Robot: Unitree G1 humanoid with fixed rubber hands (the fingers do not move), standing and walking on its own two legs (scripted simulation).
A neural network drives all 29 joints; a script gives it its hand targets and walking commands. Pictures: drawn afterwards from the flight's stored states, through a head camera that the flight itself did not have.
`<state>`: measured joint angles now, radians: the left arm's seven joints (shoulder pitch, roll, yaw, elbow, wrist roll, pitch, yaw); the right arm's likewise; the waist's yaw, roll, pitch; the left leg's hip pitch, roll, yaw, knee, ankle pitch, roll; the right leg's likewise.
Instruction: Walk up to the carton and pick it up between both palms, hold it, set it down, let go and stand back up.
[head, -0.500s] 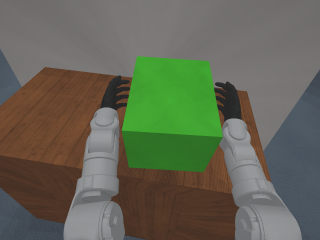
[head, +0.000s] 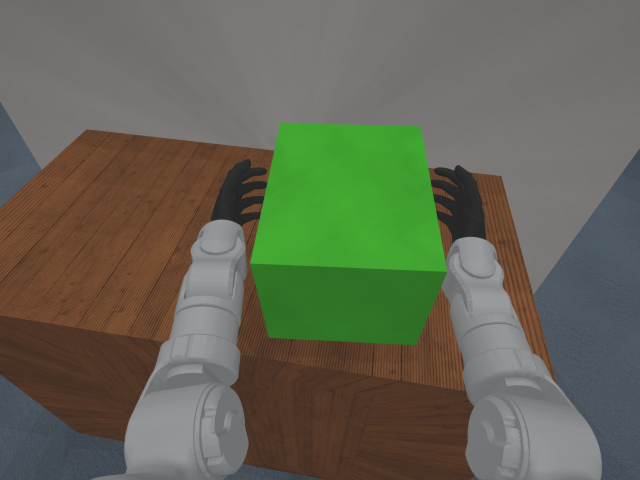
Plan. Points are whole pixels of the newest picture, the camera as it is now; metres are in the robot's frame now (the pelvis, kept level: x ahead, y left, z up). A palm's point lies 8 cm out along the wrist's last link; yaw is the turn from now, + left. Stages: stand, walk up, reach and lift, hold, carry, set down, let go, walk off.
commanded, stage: set down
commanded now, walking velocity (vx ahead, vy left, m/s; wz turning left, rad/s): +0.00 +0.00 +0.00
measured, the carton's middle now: (346, 230) +0.45 -0.04 +0.07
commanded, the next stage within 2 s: none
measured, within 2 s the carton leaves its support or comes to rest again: neither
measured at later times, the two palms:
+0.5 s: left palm (240, 221) +0.43 +0.10 +0.12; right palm (470, 238) +0.39 -0.19 +0.12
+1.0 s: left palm (247, 230) +0.45 +0.10 +0.08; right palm (463, 241) +0.41 -0.20 +0.09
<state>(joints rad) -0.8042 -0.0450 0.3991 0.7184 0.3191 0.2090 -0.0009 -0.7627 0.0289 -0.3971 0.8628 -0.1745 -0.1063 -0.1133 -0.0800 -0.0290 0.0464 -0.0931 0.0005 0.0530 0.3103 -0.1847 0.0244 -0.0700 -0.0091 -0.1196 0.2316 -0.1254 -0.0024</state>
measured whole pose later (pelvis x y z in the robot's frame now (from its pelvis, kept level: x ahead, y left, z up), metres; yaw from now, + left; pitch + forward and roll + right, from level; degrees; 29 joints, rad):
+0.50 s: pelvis +0.00 +0.00 +0.00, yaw -1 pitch +1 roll -1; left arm -0.87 -0.05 0.46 0.87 0.36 0.16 0.00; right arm -0.79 0.06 -0.56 0.89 -0.31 -0.11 -0.07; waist -0.08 -0.02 0.02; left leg -0.13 0.00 0.07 0.29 -0.17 0.03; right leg -0.12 -0.01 -0.10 0.23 -0.12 0.00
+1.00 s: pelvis +0.02 +0.00 +0.00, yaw -1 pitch +5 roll -1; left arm -0.86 -0.04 0.48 0.94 0.36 0.06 0.00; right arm -0.77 0.08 -0.60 0.90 -0.37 -0.16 -0.06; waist -0.08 -0.02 -0.01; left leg -0.20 0.01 0.07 0.30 -0.19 0.02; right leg -0.20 -0.01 -0.10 0.25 -0.14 0.00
